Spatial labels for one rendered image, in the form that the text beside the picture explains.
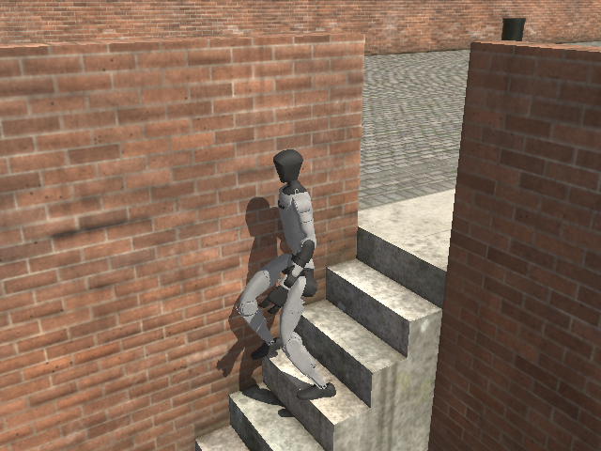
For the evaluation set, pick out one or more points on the left robot hand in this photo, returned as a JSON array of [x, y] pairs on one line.
[[277, 296]]

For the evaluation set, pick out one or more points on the robot right foot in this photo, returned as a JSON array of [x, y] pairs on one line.
[[265, 350]]

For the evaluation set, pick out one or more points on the humanoid robot torso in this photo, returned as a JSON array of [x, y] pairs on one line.
[[293, 234]]

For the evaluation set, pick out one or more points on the left robot upper arm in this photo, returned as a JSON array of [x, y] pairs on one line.
[[303, 209]]

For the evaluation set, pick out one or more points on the robot left forearm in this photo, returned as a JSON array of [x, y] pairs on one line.
[[294, 271]]

